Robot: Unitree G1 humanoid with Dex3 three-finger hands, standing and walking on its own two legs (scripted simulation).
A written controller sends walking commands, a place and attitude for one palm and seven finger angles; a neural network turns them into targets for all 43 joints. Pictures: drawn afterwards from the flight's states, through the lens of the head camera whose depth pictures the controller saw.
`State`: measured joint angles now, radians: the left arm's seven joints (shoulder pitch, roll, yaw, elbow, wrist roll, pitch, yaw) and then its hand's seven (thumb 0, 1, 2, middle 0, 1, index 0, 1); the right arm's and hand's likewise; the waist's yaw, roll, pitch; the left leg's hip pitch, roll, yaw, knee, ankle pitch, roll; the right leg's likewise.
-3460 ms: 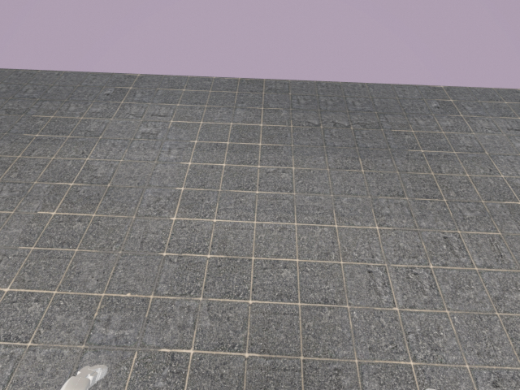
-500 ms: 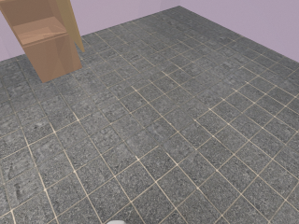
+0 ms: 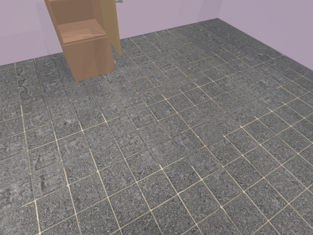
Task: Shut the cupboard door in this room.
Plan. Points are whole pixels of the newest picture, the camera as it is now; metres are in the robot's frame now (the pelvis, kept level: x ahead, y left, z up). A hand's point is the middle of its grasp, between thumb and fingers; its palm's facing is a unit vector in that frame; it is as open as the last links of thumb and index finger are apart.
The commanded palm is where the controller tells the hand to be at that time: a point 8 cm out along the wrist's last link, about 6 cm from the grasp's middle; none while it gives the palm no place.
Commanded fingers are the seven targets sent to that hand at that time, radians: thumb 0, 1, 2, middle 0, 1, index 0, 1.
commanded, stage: stand and wait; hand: left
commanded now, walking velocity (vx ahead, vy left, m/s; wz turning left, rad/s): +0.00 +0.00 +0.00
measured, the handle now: out of the picture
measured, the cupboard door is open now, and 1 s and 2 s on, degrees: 87 87 87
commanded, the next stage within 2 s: turn or walk to find it in 0.16 s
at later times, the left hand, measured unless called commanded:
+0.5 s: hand out of the picture -0.04 +0.14 -0.17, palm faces +0.18 -0.96 -0.23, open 7.3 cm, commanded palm none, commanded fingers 0.00 0.90 0.90 -0.20 -0.30 -0.20 -0.30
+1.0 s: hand out of the picture -0.10 +0.18 -0.19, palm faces +0.26 -0.95 -0.20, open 7.4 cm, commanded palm none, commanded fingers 0.00 0.90 0.90 -0.20 -0.30 -0.20 -0.30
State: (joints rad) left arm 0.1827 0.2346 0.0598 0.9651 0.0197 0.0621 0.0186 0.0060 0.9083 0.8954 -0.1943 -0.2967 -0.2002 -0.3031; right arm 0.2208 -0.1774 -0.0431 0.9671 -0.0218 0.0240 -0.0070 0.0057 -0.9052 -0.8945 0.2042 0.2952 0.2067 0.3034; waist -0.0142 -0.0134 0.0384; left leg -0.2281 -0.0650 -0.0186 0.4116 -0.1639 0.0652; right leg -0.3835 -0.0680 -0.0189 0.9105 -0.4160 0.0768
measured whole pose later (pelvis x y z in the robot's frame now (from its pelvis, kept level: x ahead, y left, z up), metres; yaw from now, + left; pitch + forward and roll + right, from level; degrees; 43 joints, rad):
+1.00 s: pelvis -0.07 -0.01 -0.01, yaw +12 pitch -1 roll -1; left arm 0.27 0.18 0.04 1.07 0.03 0.03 0.02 0.00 0.91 0.89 -0.20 -0.30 -0.20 -0.30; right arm 0.19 -0.19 -0.04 1.03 -0.02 0.04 0.00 0.00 -0.92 -0.89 0.20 0.29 0.20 0.30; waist 0.02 0.00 0.04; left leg -0.27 0.01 0.02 0.62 -0.32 0.02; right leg -0.28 -0.10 -0.19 0.56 -0.24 0.01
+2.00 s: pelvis -0.01 +0.06 +0.00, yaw +21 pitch -1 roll +0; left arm 0.25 0.18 0.04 1.08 0.02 0.00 0.00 0.01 0.91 0.90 -0.19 -0.30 -0.20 -0.30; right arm 0.39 -0.09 -0.01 1.12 -0.01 -0.05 -0.02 0.00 -0.91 -0.89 0.20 0.29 0.20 0.30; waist -0.02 -0.02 0.03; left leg -0.10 -0.01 0.09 0.38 -0.26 0.04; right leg -0.52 -0.10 -0.08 1.03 -0.31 0.05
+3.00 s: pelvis +0.33 +0.20 +0.00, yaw +24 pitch -1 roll +0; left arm 0.22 0.17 0.04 1.07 0.02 -0.02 0.02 0.01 0.91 0.90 -0.19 -0.30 -0.20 -0.30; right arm 0.18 -0.17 -0.06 1.04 -0.01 -0.08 -0.02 -0.05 -0.97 -0.89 0.20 0.30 0.21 0.30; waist 0.00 -0.03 0.08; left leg -0.21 0.00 0.15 0.46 -0.23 0.07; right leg -0.48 -0.11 -0.07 1.06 -0.37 0.04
